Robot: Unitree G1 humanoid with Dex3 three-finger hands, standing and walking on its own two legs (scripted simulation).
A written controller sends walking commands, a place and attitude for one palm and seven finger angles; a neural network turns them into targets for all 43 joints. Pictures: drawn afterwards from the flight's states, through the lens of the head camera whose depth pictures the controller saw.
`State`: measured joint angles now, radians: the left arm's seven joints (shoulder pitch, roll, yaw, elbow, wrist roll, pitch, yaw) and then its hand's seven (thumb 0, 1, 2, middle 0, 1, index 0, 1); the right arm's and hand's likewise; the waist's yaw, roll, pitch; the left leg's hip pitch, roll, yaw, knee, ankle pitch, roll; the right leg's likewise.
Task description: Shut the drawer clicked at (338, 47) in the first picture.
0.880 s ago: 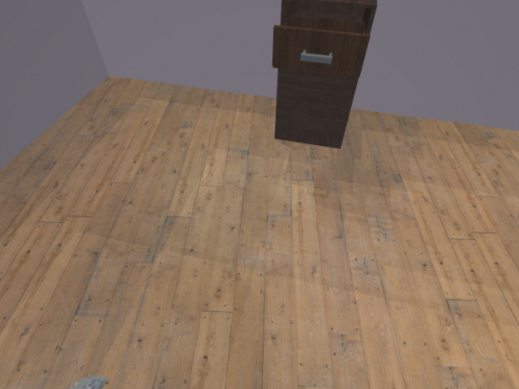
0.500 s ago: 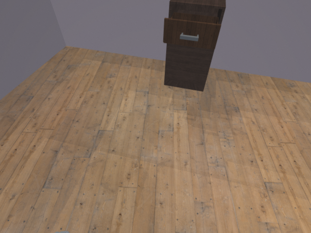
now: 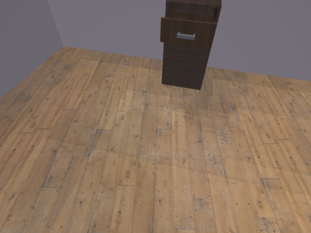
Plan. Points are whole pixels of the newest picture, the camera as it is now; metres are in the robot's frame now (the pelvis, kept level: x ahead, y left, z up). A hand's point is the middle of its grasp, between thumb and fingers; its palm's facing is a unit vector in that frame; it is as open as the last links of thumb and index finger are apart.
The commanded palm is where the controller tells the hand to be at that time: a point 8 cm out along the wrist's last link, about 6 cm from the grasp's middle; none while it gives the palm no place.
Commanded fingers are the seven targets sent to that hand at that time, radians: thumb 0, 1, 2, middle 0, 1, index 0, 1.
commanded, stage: look at it before walking up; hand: left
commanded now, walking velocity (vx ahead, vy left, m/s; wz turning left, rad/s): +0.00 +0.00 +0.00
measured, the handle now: (186, 35) +1.31 -0.13 -0.08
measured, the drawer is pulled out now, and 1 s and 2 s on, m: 0.30 0.30 0.30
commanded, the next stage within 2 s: walk to a spot facing it in 0.56 s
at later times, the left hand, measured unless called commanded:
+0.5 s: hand out of the picture +0.06 +0.25 -0.16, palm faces -0.02 -0.95 -0.32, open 7.4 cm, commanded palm none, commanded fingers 0.00 0.90 0.90 -0.20 -0.30 -0.20 -0.30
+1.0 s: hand out of the picture +0.04 +0.19 -0.18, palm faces -0.10 -0.98 -0.19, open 7.4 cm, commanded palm none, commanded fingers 0.00 0.90 0.90 -0.20 -0.30 -0.20 -0.30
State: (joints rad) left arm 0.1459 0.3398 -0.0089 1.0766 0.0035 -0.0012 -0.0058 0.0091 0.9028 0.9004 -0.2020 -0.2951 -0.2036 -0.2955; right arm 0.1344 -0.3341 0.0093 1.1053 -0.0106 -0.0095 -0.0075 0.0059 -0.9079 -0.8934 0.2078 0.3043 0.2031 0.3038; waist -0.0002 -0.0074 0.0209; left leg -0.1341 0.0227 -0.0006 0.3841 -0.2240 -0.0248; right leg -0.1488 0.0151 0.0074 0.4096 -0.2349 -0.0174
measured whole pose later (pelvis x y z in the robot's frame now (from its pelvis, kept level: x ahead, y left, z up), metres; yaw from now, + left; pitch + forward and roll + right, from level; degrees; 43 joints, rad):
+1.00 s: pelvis +0.04 -0.01 -0.02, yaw -8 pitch -1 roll +1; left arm 0.36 0.21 0.03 1.06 0.02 0.02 -0.04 0.01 0.91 0.90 -0.20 -0.29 -0.20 -0.29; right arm 0.31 -0.22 -0.02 1.08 -0.02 -0.04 -0.01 0.00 -0.91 -0.89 0.21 0.30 0.20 0.30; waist 0.01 -0.01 0.01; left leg -0.12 0.07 0.12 0.53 -0.40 -0.04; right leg -0.30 0.01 -0.03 0.72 -0.45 -0.03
